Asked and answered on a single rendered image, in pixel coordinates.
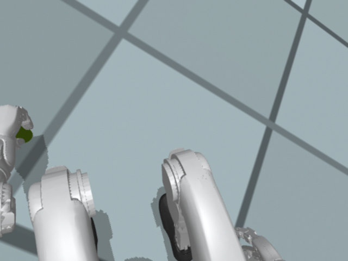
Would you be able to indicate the left robot hand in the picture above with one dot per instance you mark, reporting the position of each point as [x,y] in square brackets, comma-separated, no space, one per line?
[11,120]

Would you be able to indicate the can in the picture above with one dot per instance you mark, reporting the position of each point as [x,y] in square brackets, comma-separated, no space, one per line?
[25,134]

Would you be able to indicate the left robot arm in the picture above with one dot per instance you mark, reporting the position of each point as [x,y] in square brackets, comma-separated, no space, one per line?
[7,201]

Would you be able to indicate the right robot foot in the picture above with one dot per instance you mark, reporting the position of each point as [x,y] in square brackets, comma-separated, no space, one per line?
[168,224]

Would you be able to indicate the right robot hand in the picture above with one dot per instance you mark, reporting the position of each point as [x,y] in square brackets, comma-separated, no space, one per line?
[262,250]

